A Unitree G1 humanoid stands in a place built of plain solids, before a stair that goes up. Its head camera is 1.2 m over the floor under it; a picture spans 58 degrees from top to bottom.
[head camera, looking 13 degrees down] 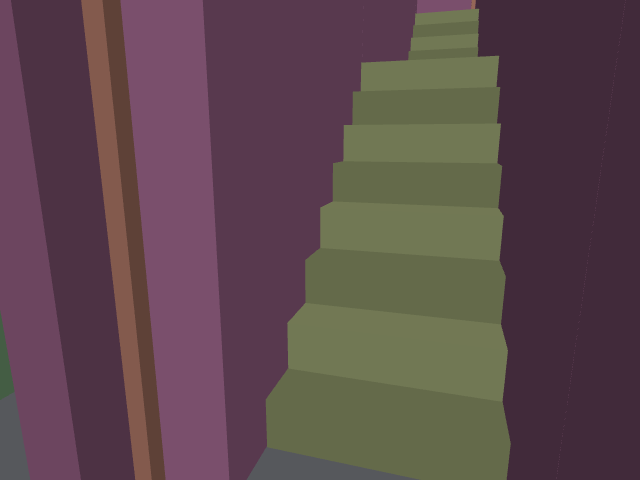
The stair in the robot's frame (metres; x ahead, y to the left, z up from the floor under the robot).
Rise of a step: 0.22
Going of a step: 0.25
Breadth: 0.89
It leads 17 degrees to the right of straight ahead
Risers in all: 8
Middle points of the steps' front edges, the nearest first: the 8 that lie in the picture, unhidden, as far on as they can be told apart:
1.38 -0.21 0.22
1.62 -0.28 0.43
1.86 -0.35 0.65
2.09 -0.42 0.86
2.33 -0.50 1.08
2.57 -0.57 1.29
2.81 -0.64 1.51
3.05 -0.71 1.72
